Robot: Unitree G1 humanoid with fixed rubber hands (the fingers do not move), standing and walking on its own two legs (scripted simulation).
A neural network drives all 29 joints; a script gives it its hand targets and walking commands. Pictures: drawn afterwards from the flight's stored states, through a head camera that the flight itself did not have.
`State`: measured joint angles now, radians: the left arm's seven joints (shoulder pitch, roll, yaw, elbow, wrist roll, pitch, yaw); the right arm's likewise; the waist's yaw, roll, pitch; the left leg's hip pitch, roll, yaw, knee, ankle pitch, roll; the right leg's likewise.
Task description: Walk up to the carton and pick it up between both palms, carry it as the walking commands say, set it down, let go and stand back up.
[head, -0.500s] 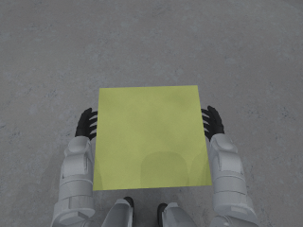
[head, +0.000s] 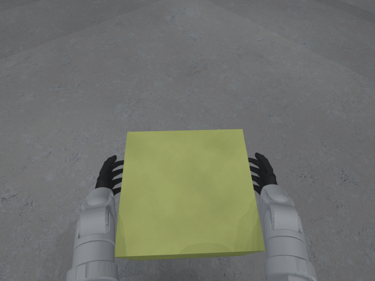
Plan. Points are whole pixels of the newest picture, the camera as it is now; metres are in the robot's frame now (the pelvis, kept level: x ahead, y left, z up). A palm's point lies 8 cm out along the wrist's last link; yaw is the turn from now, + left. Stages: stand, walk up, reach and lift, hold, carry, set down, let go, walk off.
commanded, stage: reach and lift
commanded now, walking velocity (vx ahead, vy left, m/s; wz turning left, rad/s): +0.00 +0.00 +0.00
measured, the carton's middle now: (186, 197) +0.32 +0.00 -0.08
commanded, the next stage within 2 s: hold in 1.32 s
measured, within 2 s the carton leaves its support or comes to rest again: neither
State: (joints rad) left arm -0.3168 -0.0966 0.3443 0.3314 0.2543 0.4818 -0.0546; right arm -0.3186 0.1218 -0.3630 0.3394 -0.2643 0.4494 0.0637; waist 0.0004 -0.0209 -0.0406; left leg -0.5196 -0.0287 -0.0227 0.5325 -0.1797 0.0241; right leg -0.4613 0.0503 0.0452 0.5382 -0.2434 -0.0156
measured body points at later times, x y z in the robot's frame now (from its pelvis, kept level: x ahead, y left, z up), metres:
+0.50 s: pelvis +0.00 +0.00 +0.01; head -0.02 +0.01 +0.46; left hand +0.32 +0.18 +0.05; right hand +0.32 -0.18 +0.06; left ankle +0.05 +0.10 -0.73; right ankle +0.01 -0.11 -0.73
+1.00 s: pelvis +0.02 -0.01 +0.02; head -0.01 +0.00 +0.47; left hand +0.30 +0.17 +0.05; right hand +0.31 -0.19 +0.05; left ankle +0.05 +0.10 -0.73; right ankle +0.01 -0.11 -0.73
